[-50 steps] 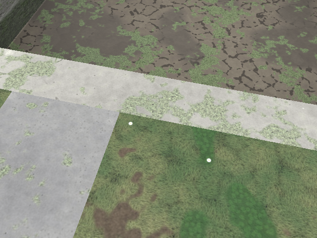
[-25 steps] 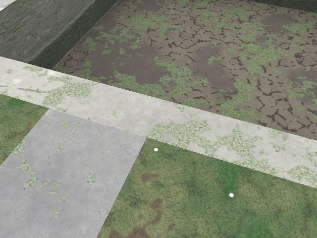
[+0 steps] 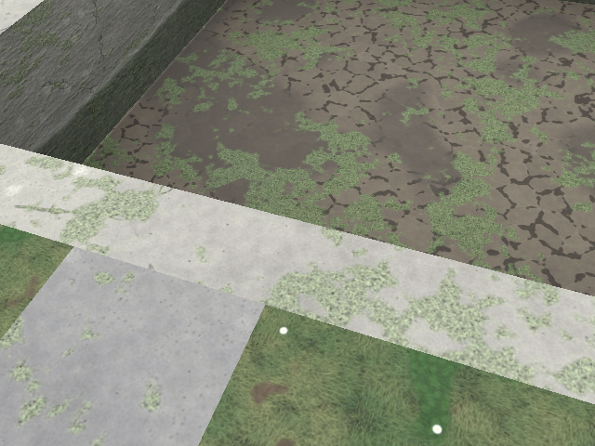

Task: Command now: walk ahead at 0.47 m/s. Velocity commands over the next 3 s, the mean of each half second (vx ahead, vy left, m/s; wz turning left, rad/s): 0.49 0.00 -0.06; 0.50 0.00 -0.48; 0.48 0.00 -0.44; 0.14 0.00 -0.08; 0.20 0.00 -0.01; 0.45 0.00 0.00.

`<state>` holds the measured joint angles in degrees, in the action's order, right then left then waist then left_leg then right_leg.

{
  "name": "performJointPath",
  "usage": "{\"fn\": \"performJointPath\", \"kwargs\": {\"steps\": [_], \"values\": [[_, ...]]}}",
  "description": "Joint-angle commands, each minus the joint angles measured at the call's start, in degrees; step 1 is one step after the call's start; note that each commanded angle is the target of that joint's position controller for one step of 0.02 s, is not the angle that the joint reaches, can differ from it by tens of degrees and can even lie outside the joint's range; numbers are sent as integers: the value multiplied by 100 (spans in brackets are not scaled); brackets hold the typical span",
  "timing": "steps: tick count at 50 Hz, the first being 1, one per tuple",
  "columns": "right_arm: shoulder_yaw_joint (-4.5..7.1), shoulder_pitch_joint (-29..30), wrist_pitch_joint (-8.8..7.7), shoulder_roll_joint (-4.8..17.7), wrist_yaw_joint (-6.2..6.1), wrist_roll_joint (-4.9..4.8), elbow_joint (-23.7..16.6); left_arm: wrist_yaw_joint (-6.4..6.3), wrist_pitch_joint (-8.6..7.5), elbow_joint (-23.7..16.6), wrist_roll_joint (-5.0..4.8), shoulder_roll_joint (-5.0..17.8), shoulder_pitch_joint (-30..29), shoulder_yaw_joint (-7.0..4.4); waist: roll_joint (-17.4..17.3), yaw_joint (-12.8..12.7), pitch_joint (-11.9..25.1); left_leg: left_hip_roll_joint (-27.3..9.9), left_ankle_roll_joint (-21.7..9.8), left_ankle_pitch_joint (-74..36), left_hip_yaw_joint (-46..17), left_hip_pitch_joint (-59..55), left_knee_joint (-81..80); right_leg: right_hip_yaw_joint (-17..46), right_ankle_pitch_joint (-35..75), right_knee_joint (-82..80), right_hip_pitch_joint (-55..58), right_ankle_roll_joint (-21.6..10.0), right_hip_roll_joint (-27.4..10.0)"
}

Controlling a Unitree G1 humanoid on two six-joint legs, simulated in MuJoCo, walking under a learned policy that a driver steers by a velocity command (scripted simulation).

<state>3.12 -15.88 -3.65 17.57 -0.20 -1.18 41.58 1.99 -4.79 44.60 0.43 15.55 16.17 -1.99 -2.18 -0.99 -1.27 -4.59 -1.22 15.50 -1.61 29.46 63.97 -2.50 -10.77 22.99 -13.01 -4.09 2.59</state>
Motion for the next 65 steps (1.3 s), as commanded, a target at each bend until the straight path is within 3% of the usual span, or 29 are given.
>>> {"fn": "performJointPath", "kwargs": {"steps": [1, 5, 10, 15, 17, 18, 19, 20, 21, 22, 23, 25, 27, 29, 34, 39, 42, 43, 44, 45, 46, 47, 48, 49, 51, 57, 58, 60, 65], "values": [[108, -61, 6, 354, -14, 70, -317, -50, -158, -303, -35, 810, -159, -208, 616, 131, -64, -350, 107, -613, -233, 931, -332, 1635, -18, -1655, 417, -948, -1476], [42, 702, -68, 208, 12, 94, -517, -125, -105, -148, -72, 908, 92, -230, 498, -86, -258, -296, 258, -1662, -129, 1132, -1735, 1060, 692, -1750, 604, -854, -1340], [-37, 1648, -182, 87, 184, 25, -771, -173, 5, 120, -138, 1042, 643, -257, 428, -444, -448, -50, 207, -2263, 95, 850, -2988, 765, 925, -1638, 966, -785, -1429], [14, 1774, -225, 282, 331, 12, -908, -216, 164, 287, -170, 1165, 775, -317, 597, -245, -313, 187, -148, -1401, 147, 557, -3523, 802, 2196, -964, 1878, -601, -1749], [197, 722, -218, 619, 266, 37, -631, -218, 220, 261, -153, 1205, 633, -318, 721, 382, 419, 543, -437, -1251, 434, -1093, -3661, 600, 4149, 340, 1732, -425, -1470], [328, -325, -204, 912, 190, 57, -382, -229, 224, 180, -112, 1024, 562, -237, 622, 852, 1174, 121, -680, -1419, 54, -2799, -3496, 461, 3533, 1653, 857, -217, -1172], [465, -981, -171, 1536, 141, 193, -294, -183, 129, 14, -31, 335, 1252, -28, -664, 669, 2223, -1530, -1450, -914, -2288, -5343, -3380, 256, 669, 3967, -1473, 177, -334], [374, -1201, -156, 1130, 159, 139, -209, -161, 24, 135, -162, 344, 1301, -1, -1187, 764, 2765, -2013, -1728, 219, -4038, -5616, -4372, 1046, -2207, 4978, -2408, 230, 107], [255, -822, -158, 769, 146, 108, -216, -155, -20, -2, -348, 946, 686, -187, -660, 806, 1680, -1778, -1365, 687, -3249, -4802, -4624, 1198, -1942, 5319, -2908, 170, -252], [189, -346, -148, 579, 142, 93, -244, -173, -24, -172, -380, 990, 227, -211, -439, 638, 963, -1548, -1157, 393, -2381, -3927, -4759, 957, -1411, 5140, -2951, 158, -553], [129, 2, -169, 378, 157, 106, -229, -191, 5, -198, -291, 914, 68, -221, -199, 446, 506, -1300, -1062, -41, -1783, -3156, -4986, 897, -995, 4817, -2778, 201, -744], [133, 329, -265, 251, 159, 173, -169, -200, 157, -66, -234, 708, 396, -250, -389, 119, 274, -1001, -949, -557, -997, -2290, -5361, 937, -498, 4480, -2091, 291, -984], [160, 363, -339, 251, 138, 169, -30, -230, 274, -35, -249, 439, 451, -221, -250, 18, 81, -996, -1007, -963, -536, -1951, -5611, 924, -338, 4379, -2100, 363, -1014], [205, 300, -348, 357, 100, 190, 116, -257, 305, -174, -229, 395, 159, -221, -144, 36, -141, -1004, -1043, -1325, -157, -1942, -5718, 1040, 95, 4069, -2517, 439, -1018], [222, 213, -304, 484, -10, 170, 287, -106, 202, -401, -136, 231, -521, -177, -25, 232, -240, -741, -795, -2125, 905, -2091, -5502, 619, 1802, 2283, -2376, 352, -897], [252, -251, -15, 648, -125, 95, 523, 22, 300, -841, -71, 113, -1220, -132, 9, 462, -470, -1106, -756, -3310, 1166, -2845, -4761, 34, 1285, 1663, -2560, 125, -680], [348, -57, 147, 1032, -219, -48, 444, 1, 406, -931, -60, 384, -698, -290, -349, 30, 18, -1149, -593, -5551, 1322, -3140, -3572, -368, 94, 1666, -1653, -188, -219], [339, 91, 152, 1019, -236, -140, 410, -19, 418, -810, -79, 544, 0, -395, -306, -374, 373, -1031, -472, -5729, 1376, -2968, -2652, -453, 233, 1438, -764, -352, -24], [279, 180, 136, 907, -231, -110, 416, -102, 437, -645, -117, 910, 817, -586, -1, -843, 823, -705, -205, -4686, 1459, -2213, -1152, -117, 965, 762, 668, -621, 29], [60, -229, 58, 155, -199, 245, 312, -236, 500, -590, -173, 1553, 1030, -672, 1565, -430, 1228, 75, 98, 494, 1317, -542, 1002, 1789, 2467, 945, 2129, -1156, -1190], [-23, -662, -144, 159, -68, 133, 17, -117, 442, -754, -139, 1598, 1141, -588, 2015, -253, 2577, 927, 271, 2252, -146, 1002, 2562, 4872, 1003, -156, 3536, -2446, -2278], [148, -84, -236, 688, 14, -111, 80, -33, 447, -725, -155, 1125, 1078, -523, 866, -517, 2131, 519, 128, 1728, -616, 1510, 2269, 4455, 22, -554, 3141, -2068, -2129], [156, 218, -229, 691, 1, -217, 7, -41, 446, -643, -171, 825, 901, -435, 592, -381, 1104, 349, 25, 1474, -415, 1696, 1912, 3775, -590, -619, 2302, -1751, -1914], [139, 423, -211, 588, -76, -87, 12, -70, 424, -761, -137, 597, 468, -350, 41, -148, 562, 96, 16, 1066, -391, 1512, 1454, 3245, -618, -648, 1392, -1483, -1631], [171, 329, -80, 550, -117, 33, -8, -160, 368, -1004, 42, 463, -17, -287, 364, 213, 291, -81, 80, 390, -446, 815, 843, 2684, -172, -754, 319, -1334, -1153], [24, 855, 65, 128, -182, 241, -312, -426, 392, -815, -91, 592, 764, -368, 428, 63, 210, -22, 376, -979, -291, 970, -1010, 2232, 866, -274, -86, -1227, -768], [-49, 756, 329, 81, -130, 557, -297, -358, 395, -768, -51, 882, 891, -402, 762, 33, 457, 60, 424, -975, 185, 746, -1059, 1943, 1356, -236, -28, -1113, -657], [-51, 1106, 490, 100, -139, 444, -459, -299, 393, -823, -38, 564, 942, -312, 802, -126, 338, 121, 416, -1178, 173, 658, -1312, 2091, 1306, -83, -225, -1010, -595], [-98, 1411, 250, 114, -21, 274, -629, -356, 572, -924, 70, 723, 911, -328, 880, -296, 172, 405, 238, -647, 199, 4, -2007, 2522, 1059, 23, -322, -926, -744]]}}
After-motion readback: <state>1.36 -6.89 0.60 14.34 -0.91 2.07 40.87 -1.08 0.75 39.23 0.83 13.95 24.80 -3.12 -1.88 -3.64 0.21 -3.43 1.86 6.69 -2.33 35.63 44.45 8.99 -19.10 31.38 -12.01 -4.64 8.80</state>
